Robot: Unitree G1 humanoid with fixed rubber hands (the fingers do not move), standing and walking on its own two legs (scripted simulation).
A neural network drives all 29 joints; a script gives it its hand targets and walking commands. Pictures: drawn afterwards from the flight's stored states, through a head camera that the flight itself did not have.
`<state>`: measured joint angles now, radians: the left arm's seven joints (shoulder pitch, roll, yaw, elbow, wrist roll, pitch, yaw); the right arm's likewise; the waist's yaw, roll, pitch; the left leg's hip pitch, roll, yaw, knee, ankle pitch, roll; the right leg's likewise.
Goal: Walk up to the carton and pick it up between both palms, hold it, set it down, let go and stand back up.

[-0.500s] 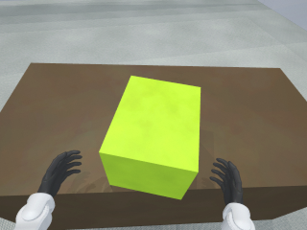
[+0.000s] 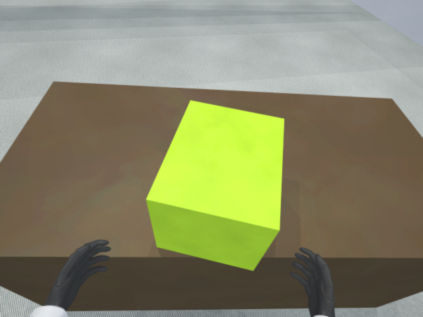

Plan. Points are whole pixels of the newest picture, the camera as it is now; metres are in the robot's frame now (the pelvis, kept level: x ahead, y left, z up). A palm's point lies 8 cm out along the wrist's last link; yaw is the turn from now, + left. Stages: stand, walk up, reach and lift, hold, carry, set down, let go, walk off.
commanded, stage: set down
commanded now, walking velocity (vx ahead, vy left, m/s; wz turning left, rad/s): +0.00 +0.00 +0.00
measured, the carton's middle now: (220, 182) +0.41 -0.01 -0.03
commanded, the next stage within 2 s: let go in 1.14 s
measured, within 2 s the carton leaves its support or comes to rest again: neither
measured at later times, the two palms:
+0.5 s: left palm (82, 292) +0.17 +0.24 -0.05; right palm (326, 301) +0.17 -0.21 -0.05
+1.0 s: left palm (106, 293) +0.17 +0.21 -0.08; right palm (340, 309) +0.16 -0.25 -0.08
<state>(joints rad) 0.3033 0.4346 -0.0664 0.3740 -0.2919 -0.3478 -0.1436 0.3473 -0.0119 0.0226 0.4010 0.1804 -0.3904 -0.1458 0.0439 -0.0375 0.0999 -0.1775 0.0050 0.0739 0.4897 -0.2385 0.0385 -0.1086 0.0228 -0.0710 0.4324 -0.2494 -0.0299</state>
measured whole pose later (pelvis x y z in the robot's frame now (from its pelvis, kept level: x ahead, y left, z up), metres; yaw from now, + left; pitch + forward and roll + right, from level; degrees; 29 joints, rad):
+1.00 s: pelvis +0.02 -0.03 +0.01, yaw -1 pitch -3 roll +1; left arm 0.19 0.24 0.01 0.56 -0.01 0.09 -0.01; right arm 0.19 -0.16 0.00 0.74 0.01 -0.20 0.00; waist 0.00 -0.03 0.06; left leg -0.12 0.02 0.08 0.38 -0.21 0.00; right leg -0.09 0.04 -0.06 0.38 -0.25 -0.06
